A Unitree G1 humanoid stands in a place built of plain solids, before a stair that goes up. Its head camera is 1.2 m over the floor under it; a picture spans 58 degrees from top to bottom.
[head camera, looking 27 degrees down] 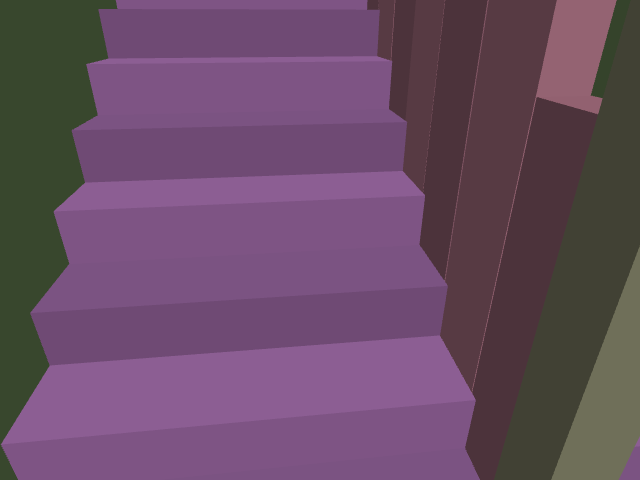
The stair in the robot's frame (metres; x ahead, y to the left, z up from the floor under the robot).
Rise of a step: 0.18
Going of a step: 0.25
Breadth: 1.11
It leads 7 degrees to the left of straight ahead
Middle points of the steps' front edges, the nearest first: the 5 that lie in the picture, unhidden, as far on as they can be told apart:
0.72 0.16 0.35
0.97 0.19 0.53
1.21 0.22 0.71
1.46 0.25 0.88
1.71 0.28 1.06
